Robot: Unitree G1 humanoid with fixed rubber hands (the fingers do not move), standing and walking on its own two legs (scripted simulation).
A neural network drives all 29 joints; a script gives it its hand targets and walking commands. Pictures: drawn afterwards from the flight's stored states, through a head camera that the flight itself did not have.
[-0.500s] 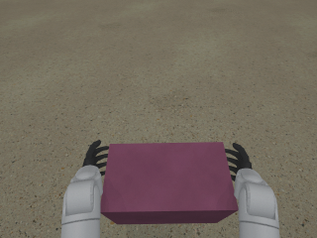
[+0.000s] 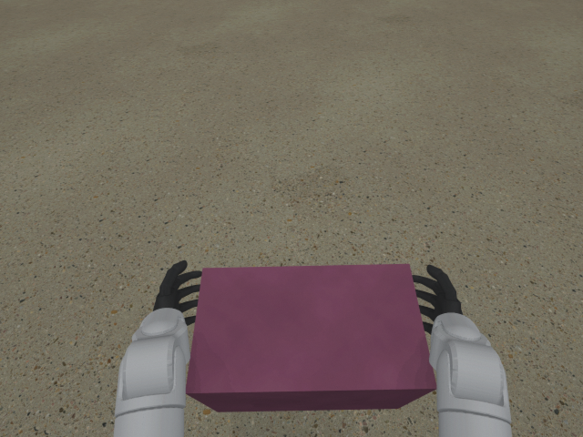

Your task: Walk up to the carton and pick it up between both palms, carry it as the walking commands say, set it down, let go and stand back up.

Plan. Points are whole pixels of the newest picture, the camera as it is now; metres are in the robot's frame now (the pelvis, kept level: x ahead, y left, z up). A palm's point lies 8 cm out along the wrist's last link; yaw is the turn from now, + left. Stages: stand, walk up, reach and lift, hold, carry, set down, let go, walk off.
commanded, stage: carry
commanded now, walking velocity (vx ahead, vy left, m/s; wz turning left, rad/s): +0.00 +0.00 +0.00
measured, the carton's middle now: (306, 343) +0.28 +0.00 -0.03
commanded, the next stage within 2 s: none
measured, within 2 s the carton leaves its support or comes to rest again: neither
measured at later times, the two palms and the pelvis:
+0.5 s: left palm (163, 308) +0.26 +0.18 +0.09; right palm (453, 313) +0.27 -0.18 +0.08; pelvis +0.01 +0.00 +0.00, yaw +0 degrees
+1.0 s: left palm (189, 194) +0.48 +0.20 +0.09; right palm (408, 200) +0.46 -0.17 +0.10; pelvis +0.21 +0.02 +0.01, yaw +0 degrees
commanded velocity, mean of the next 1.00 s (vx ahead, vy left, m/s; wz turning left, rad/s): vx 0.60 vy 0.00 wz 0.00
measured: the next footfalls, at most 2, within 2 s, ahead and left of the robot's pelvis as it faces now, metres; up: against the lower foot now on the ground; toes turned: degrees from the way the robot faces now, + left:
right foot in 1.08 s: +0.41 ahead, -0.11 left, +0.00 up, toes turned -11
left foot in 1.52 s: +0.82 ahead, +0.12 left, +0.00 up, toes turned +9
